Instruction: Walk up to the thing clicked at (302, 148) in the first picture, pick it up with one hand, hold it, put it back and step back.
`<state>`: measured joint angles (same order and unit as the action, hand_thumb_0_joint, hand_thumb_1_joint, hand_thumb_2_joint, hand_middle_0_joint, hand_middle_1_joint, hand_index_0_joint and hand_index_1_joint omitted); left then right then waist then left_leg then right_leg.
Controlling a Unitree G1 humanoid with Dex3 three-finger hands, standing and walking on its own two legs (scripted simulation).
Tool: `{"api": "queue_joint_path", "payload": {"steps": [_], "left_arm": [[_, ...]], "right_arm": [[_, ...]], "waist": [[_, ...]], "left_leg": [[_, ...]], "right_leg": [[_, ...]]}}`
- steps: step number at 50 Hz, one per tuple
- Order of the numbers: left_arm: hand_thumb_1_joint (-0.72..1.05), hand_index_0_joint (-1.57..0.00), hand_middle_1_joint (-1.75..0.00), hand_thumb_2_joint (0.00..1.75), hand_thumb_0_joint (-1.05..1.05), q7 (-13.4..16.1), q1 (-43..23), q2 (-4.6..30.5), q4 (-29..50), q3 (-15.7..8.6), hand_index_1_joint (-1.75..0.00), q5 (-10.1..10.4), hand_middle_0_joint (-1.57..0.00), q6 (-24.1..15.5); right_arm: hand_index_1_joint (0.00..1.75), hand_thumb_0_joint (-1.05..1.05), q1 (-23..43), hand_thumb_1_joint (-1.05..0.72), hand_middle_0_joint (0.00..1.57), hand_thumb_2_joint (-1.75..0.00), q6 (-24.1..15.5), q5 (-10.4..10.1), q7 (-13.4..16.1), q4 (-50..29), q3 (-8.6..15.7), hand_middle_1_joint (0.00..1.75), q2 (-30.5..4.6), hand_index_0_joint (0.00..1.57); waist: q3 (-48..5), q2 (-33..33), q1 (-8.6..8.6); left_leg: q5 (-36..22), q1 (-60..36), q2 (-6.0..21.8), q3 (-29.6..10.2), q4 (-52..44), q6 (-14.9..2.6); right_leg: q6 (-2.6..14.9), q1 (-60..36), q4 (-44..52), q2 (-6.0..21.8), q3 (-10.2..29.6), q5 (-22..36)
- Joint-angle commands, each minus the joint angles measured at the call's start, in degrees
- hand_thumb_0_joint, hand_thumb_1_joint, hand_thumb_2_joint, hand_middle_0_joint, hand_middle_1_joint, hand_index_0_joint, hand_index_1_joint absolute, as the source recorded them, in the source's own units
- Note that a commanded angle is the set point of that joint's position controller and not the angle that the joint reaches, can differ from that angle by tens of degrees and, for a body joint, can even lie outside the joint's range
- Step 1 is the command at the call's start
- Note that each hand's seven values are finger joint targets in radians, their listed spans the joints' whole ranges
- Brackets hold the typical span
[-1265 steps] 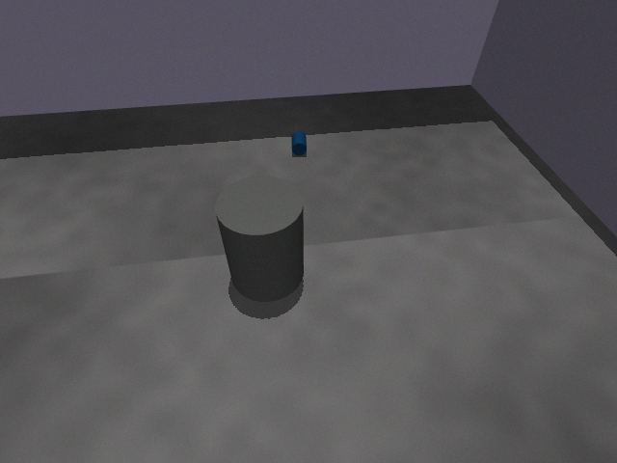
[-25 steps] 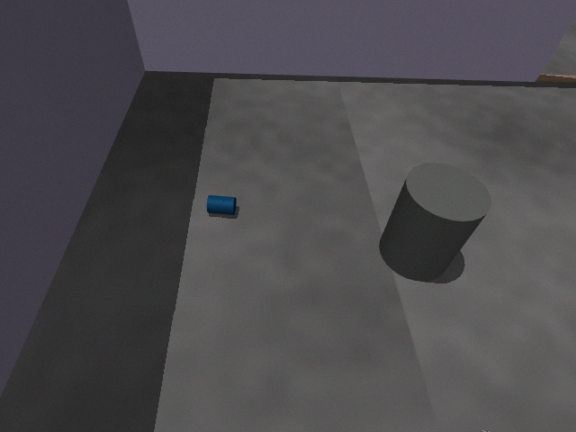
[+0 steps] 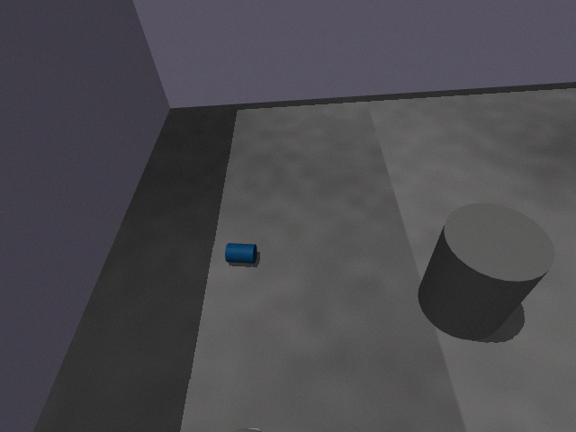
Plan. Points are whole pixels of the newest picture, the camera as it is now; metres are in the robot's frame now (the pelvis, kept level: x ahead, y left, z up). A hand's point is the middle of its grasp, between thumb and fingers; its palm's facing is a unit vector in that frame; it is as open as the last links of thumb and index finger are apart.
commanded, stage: walk up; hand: left
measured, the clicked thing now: (241, 253) +0.96 +0.30 -0.73
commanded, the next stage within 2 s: none
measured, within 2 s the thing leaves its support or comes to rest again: neither
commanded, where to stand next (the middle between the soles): +0.54 +0.05 m, yaw +0 degrees
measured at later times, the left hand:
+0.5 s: hand (109, 396) +0.23 +0.34 -0.15, palm faces -0.03 -0.95 -0.32, open 7.4 cm
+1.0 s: hand (167, 282) +0.43 +0.28 -0.11, palm faces -0.03 -0.92 -0.39, open 7.4 cm
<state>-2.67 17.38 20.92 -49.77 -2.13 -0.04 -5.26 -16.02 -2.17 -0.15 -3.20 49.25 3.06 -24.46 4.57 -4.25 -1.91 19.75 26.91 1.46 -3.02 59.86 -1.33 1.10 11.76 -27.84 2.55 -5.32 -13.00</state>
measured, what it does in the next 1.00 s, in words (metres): walks ahead: left foot, then right foot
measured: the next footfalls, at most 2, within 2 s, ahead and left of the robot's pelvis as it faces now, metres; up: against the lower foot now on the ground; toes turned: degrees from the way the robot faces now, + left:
left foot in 0.22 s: +0.24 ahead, +0.17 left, +0.00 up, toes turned +7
right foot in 0.74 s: +0.43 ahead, -0.08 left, +0.00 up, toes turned -5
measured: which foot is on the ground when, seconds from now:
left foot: up 0.00-0.20, down 0.22-0.78, up 0.80-1.00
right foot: down 0.00-0.26, up 0.28-0.72, down 0.74-1.00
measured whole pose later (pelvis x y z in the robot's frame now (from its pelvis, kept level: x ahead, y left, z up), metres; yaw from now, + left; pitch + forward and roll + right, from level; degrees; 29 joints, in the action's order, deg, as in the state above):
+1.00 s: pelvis +0.35 +0.02 +0.00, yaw -1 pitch -3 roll +1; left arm -2.4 15.6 20.5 -48.3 -1.7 0.0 -4.7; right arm -18.0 -1.4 0.5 -2.9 49.3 3.1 -24.5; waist 4.9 -3.8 -0.3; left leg 17.6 26.8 4.0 -2.4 56.3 -0.5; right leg 2.5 12.0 -26.3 0.6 -3.8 -11.0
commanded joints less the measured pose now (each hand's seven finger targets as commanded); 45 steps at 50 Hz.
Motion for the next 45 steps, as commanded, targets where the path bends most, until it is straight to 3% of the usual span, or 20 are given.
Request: {"api": "queue_joint_path", "payload": {"steps": [1,7,9,11,12,13,14,18,21,25,30,34,36,37,38,39,40,41,43,45], "left_arm": [[0.9,-0.2,-0.3,0.9,0.0,1.35,0.0,17.73,5.21,-5.38,-0.3,-0.46,-0.2,-1.89],[0.9,-0.2,-0.3,0.9,0.0,0.83,0.14,18.93,5.16,-5.71,-0.3,-0.64,-0.2,-1.5],[0.9,-0.2,-0.3,0.9,0.0,0.78,-0.24,19.07,5.07,-5.49,-0.3,-0.61,-0.2,-1.03],[0.9,-0.2,-0.3,0.9,0.0,0.85,1.95,15.17,5.03,-3.84,-0.3,-0.91,-0.2,-0.64],[0.9,-0.2,-0.3,0.9,0.0,0.87,4.76,10.57,5.38,-2.55,-0.3,-0.47,-0.2,-0.32],[0.9,-0.2,-0.3,0.9,0.0,1.1,6.62,10.73,4.76,-2.53,-0.3,-0.1,-0.2,0.34],[0.9,-0.2,-0.3,0.9,0.0,1.9,4.66,17.01,3.89,-3.84,-0.3,-0.42,-0.2,0.85],[0.9,-0.2,-0.3,0.9,0.0,1.12,6.66,14.94,0.63,-3.43,-0.3,1.09,-0.2,1.34],[0.9,-0.2,-0.3,0.9,0.0,0.37,7.38,14.28,0.15,-3.55,-0.3,0.49,-0.2,2.13],[0.9,-0.2,-0.3,0.9,0.0,-0.7,1.09,14.59,1.89,-3.86,-0.3,-0.32,-0.2,2.35],[0.9,-0.2,-0.3,0.9,0.0,-1.07,-4.99,12.2,3.63,-3.2,-0.3,-0.73,-0.2,1.65],[0.9,-0.2,-0.3,0.9,0.0,-0.8,-4.4,11.36,3.13,-3.45,-0.3,-0.65,-0.2,0.66],[0.9,-0.2,-0.3,0.9,0.0,0.01,2.41,12.91,1.02,-4.28,-0.3,-0.71,-0.2,0.04],[0.9,-0.2,-0.3,0.9,0.0,0.7,7.29,15.33,-0.47,-5.3,-0.3,-0.91,-0.2,-0.6],[0.9,-0.2,-0.3,0.9,0.0,1.35,10.33,20.57,-0.01,-6.98,-0.3,-1.14,-0.2,-0.94],[0.9,-0.2,-0.3,0.9,0.0,1.65,8.41,21.92,1.28,-6.9,-0.3,-0.57,-0.2,-0.8],[0.9,-0.2,-0.3,0.9,0.0,1.6,6.22,22.19,1.77,-6.86,-0.3,0.0,-0.2,-0.43],[0.9,-0.2,-0.3,0.9,0.0,1.68,4.78,20.28,2.35,-6.39,-0.3,0.5,-0.2,-0.23],[0.9,-0.2,-0.3,0.9,0.0,2.01,1.67,16.95,3.32,-5.2,-0.3,0.83,-0.2,-0.37],[0.9,-0.2,-0.3,0.9,0.0,1.96,1.37,16.34,3.41,-4.9,-0.3,0.38,-0.2,-0.62]], "right_arm": [[0.3,0.0,-0.98,-0.9,0.2,-0.9,-0.59,0.61,-0.81,-3.79,3.39,0.3,-9.22,0.2],[0.3,0.0,4.71,-0.9,0.2,-0.9,-1.9,1.22,-1.81,-5.12,3.96,0.3,-8.66,0.2],[0.3,0.0,2.2,-0.9,0.2,-0.9,-2.11,1.3,-1.72,-4.05,4.43,0.3,-9.2,0.2],[0.3,0.0,-8.09,-0.9,0.2,-0.9,-2.78,1.88,-0.65,-0.82,5.91,0.3,-12.82,0.2],[0.3,0.0,-13.54,-0.9,0.2,-0.9,-3.11,2.64,0.27,-0.49,7.2,0.3,-17.12,0.2],[0.3,0.0,-10.41,-0.9,0.2,-0.9,-3.37,1.69,0.77,-2.66,7.4,0.3,-19.89,0.2],[0.3,0.0,-8.34,-0.9,0.2,-0.9,-3.2,-0.15,0.62,-3.24,7.43,0.3,-19.93,0.2],[0.3,0.0,-1.86,-0.9,0.2,-0.9,-3.78,-0.22,1.44,-4.17,4.17,0.3,-12.48,0.2],[0.3,0.0,-1.18,-0.9,0.2,-0.9,-4.1,0.2,1.39,-5.18,4.45,0.3,-12.87,0.2],[0.3,0.0,-2.91,-0.9,0.2,-0.9,-4.2,0.54,1.44,-5.22,4.78,0.3,-13.46,0.2],[0.3,0.0,-5.4,-0.9,0.2,-0.9,-3.57,0.48,1.37,-4.88,4.94,0.3,-13.39,0.2],[0.3,0.0,-4.34,-0.9,0.2,-0.9,-2.79,0.6,1.35,-6.17,4.69,0.3,-13.01,0.2],[0.3,0.0,-3.34,-0.9,0.2,-0.9,-2.41,0.25,1.53,-7.03,4.04,0.3,-11.9,0.2],[0.3,0.0,-5.85,-0.9,0.2,-0.9,-2.42,0.08,1.46,-7.08,2.76,0.3,-8.64,0.2],[0.3,0.0,-8.47,-0.9,0.2,-0.9,-2.55,-0.04,1.33,-8.17,1.51,0.3,-5.41,0.2],[0.3,0.0,-8.87,-0.9,0.2,-0.9,-1.6,0.04,1.54,-6.62,1.77,0.3,-7.89,0.2],[0.3,0.0,-7.62,-0.9,0.2,-0.9,-1.17,0.36,2.14,-5.57,2.98,0.3,-12.26,0.2],[0.3,0.0,-6.25,-0.9,0.2,-0.9,-1.13,0.5,2.29,-4.71,3.25,0.3,-12.59,0.2],[0.3,0.0,-7.88,-0.9,0.2,-0.9,-0.79,-0.47,1.73,-2.76,2.8,0.3,-10.97,0.2],[0.3,0.0,-8.38,-0.9,0.2,-0.9,-0.37,-0.01,1.18,-2.01,2.6,0.3,-9.99,0.2]], "waist": [[0.49,12.54,0.56],[-0.84,10.96,-0.05],[-1.46,8.58,1.76],[-7.63,-1.61,6.85],[-10.51,-14.36,8.59],[-8.48,-13.71,6.35],[-7.05,-7.81,6.55],[-0.41,-3.41,1.54],[-1.56,-5.81,1.5],[1.61,-4.01,3.38],[1.36,-2.02,5.08],[-0.96,-2.15,3.69],[-5.11,2.57,-0.25],[-9.92,10.09,-1.8],[-13.52,21.63,-2.25],[-9.76,17.93,-2.23],[-8.08,14.75,-2.1],[-5.02,11.88,-1.59],[-2.34,10.83,0.76],[-2.03,12.45,1.41]], "left_leg": [[-5.33,4.17,2.12,0.08,-10.12,1.75],[-10.4,-5.62,3.51,4.8,-25.34,0.31],[-10.98,-12.45,1.98,7.29,-27.7,-0.49],[-3.2,-27.85,0.72,5.03,-29.63,-2.62],[8.47,-33.96,11.6,-12.6,-37.31,-6.25],[16.4,-33.27,21.76,-35.23,-46.58,-9.77],[14.25,-29.68,23.47,-36.36,-46.62,-13.14],[-12.07,-16.72,12.98,-7.84,-45.08,-4.45],[-7.66,-15.85,12.69,-4.69,-46.99,-8.27],[0.26,-17.54,12.92,-4.02,-50.79,-8.82],[-11.51,-22.98,13.23,-0.65,-46.63,-9.53],[-20.66,-20.2,13.06,1.51,-38.99,-9.34],[-21.42,-16.86,11.24,2.96,-28.55,-7.2],[-16.97,-13.7,7.03,6.05,-16.9,-5.39],[-1.05,-2.66,0.91,9.07,-3.89,-2.62],[10.23,6.91,-2.9,5.25,1.0,-1.22],[11.32,7.36,0.18,2.23,4.79,-1.43],[9.77,7.49,1.62,-0.02,5.46,-1.4],[3.25,4.66,2.99,-2.09,2.18,-0.85],[-0.38,2.18,2.28,0.15,-0.69,-0.34]], "right_leg": [[11.71,-0.56,15.73,12.28,9.79,-1.16],[9.94,1.05,11.14,13.68,7.6,-3.18],[8.89,4.27,6.9,13.06,6.41,-3.52],[6.44,10.02,-13.85,7.43,1.61,5.22],[3.35,18.68,-30.92,1.28,-1.0,-4.62],[1.84,28.16,-38.15,-5.43,3.38,-16.6],[2.55,26.43,-41.34,-1.41,8.45,-17.12],[1.51,19.24,-34.25,2.3,11.56,-4.88],[-0.18,17.22,-31.9,2.26,9.04,-1.12],[-1.49,21.89,-23.65,2.78,8.93,1.74],[-0.72,20.99,-11.54,3.09,5.3,3.32],[0.66,9.81,-4.21,0.52,2.3,2.9],[1.78,-2.81,0.93,-0.87,2.45,4.53],[2.48,-11.51,3.99,1.32,5.98,3.02],[5.97,-19.74,6.58,13.74,25.51,-2.35],[10.25,-19.75,13.1,20.72,39.67,-9.97],[14.58,-16.6,12.19,22.48,41.33,-11.09],[14.0,-11.41,12.55,20.22,35.96,-8.96],[8.44,-6.8,12.63,13.55,22.66,-1.24],[7.44,-3.13,12.64,10.88,17.32,5.25]]}}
